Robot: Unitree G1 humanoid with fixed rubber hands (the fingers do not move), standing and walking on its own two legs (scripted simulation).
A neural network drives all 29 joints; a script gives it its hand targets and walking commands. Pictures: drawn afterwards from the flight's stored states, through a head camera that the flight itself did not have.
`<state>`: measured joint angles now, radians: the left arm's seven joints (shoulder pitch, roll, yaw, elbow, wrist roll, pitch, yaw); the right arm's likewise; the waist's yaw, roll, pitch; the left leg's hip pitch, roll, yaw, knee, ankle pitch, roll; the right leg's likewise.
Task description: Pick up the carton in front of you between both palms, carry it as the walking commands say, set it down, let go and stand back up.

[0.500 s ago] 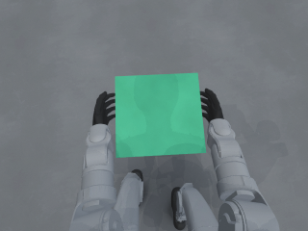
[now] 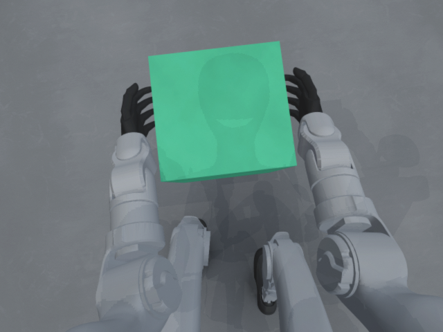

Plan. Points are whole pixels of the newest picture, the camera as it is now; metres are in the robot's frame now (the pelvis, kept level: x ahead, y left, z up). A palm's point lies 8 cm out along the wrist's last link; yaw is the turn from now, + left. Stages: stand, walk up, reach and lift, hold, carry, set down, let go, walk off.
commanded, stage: set down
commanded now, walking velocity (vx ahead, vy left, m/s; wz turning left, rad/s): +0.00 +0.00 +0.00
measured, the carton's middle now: (221, 127) +0.47 +0.07 -0.17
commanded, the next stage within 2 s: none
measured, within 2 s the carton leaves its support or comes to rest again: rests again in 1.64 s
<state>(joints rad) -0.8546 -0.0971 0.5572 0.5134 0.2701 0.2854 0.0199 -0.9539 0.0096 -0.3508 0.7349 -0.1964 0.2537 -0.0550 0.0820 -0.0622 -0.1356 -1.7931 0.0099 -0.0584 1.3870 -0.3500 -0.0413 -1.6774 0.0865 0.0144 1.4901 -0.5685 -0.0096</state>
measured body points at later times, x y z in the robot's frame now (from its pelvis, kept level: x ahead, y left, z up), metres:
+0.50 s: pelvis -0.03 +0.00 -0.11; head +0.32 +0.03 +0.17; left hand +0.46 +0.22 -0.25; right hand +0.55 -0.07 -0.25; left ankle +0.11 +0.14 -0.55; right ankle +0.04 -0.11 -0.55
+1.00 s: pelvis -0.02 -0.01 -0.18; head +0.37 -0.01 +0.04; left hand +0.50 +0.24 -0.34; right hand +0.59 -0.05 -0.37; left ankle +0.11 +0.14 -0.55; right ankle +0.04 -0.11 -0.55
